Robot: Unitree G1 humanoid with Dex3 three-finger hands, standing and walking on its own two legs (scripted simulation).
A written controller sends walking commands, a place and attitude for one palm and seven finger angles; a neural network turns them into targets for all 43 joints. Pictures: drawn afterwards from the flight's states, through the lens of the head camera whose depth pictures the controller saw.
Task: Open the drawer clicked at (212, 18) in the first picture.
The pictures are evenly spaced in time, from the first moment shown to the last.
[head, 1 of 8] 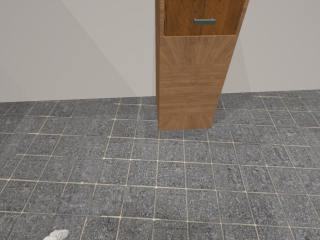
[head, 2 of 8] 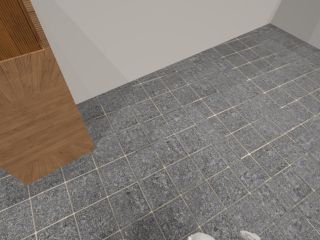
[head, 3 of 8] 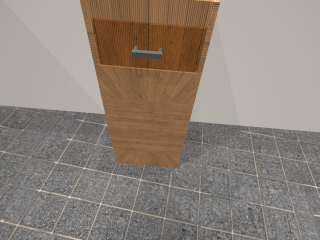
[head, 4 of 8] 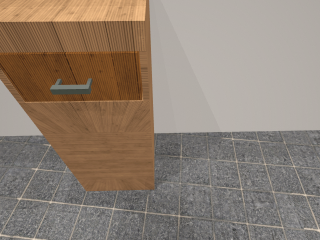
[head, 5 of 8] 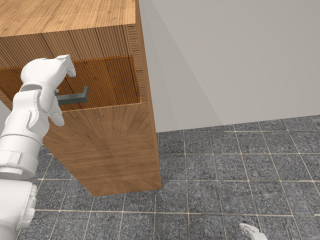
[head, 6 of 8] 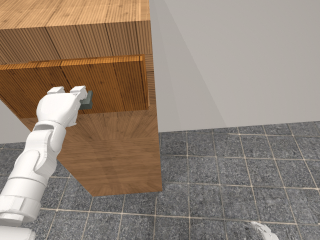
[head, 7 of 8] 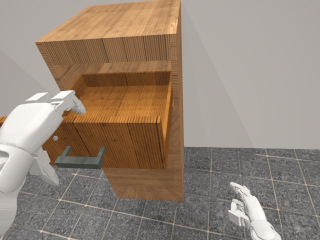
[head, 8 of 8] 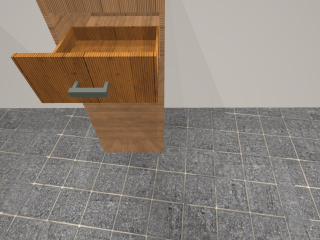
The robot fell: no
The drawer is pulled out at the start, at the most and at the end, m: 0.00 0.29 0.27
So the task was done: yes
